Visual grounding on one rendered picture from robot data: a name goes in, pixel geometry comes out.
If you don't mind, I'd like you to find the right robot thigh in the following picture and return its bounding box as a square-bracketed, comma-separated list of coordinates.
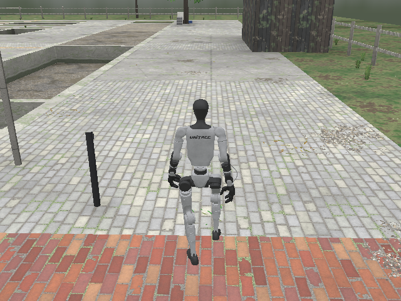
[209, 174, 222, 204]

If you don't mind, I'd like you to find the left robot upper arm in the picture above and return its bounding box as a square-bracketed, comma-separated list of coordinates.
[172, 126, 188, 161]

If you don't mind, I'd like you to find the right robot upper arm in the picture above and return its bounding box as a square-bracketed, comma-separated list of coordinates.
[214, 126, 228, 162]

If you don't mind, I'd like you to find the robot left shin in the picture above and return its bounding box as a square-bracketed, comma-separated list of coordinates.
[184, 214, 196, 257]

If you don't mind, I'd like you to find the robot right forearm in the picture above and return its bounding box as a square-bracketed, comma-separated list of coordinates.
[221, 153, 234, 186]

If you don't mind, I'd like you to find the left robot hand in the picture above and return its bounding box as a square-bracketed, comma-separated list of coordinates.
[168, 174, 181, 188]

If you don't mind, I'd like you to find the right robot hand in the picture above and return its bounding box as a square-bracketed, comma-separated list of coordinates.
[220, 185, 235, 203]

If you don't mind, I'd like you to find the robot left forearm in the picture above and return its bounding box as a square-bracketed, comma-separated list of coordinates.
[169, 152, 179, 176]

